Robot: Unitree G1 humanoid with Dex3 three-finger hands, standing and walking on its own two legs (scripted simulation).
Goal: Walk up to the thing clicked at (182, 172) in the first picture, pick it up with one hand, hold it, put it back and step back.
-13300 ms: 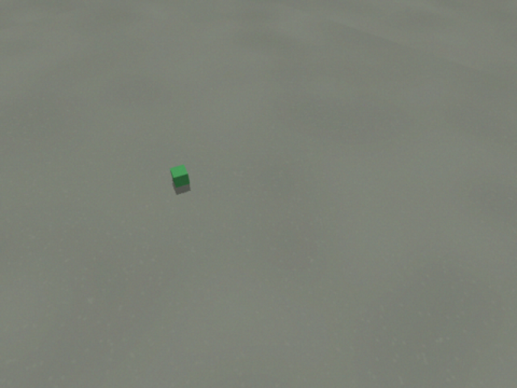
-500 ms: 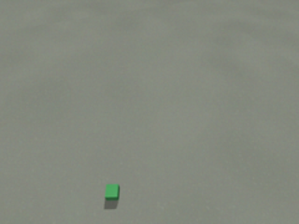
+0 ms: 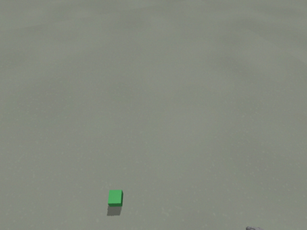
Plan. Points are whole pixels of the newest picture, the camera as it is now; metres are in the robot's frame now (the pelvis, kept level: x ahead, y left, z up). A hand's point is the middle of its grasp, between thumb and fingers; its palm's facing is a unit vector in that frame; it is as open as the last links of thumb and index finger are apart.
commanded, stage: walk up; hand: left
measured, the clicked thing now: (115, 198) +0.39 +0.21 -0.74
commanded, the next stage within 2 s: stand in 0.34 s
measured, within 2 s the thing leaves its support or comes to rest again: neither
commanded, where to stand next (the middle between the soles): +0.02 +0.01 m, yaw +0 degrees
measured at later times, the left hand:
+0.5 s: hand out of the picture +0.09 +0.25 -0.15, palm faces -0.04 -0.94 -0.33, open 7.4 cm
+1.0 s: hand out of the picture +0.10 +0.25 -0.15, palm faces -0.04 -0.94 -0.34, open 7.4 cm
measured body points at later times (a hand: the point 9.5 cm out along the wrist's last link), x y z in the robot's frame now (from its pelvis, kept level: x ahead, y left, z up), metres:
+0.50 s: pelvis +0.01 +0.00 +0.00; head +0.01 +0.00 +0.45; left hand +0.09 +0.29 -0.13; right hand +0.08 -0.30 -0.13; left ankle +0.02 +0.12 -0.75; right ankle +0.01 -0.13 -0.75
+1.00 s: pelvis +0.02 -0.01 +0.00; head +0.03 -0.01 +0.45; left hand +0.10 +0.29 -0.13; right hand +0.10 -0.31 -0.13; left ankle +0.02 +0.12 -0.75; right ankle +0.01 -0.13 -0.75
